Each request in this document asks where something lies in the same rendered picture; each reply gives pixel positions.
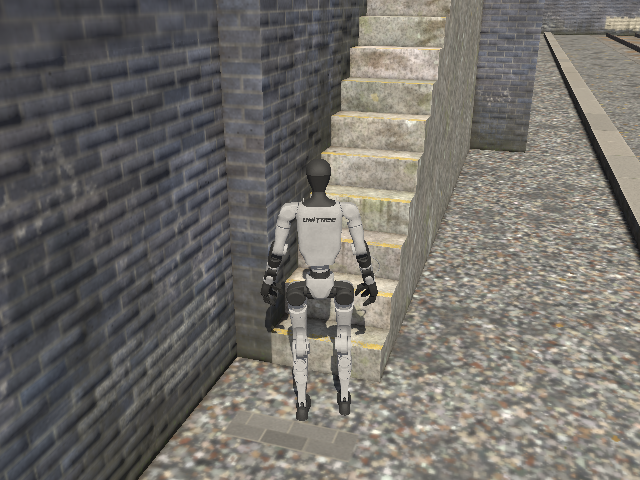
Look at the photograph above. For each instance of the stairs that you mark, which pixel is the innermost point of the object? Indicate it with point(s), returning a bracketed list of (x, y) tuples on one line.
[(398, 146)]

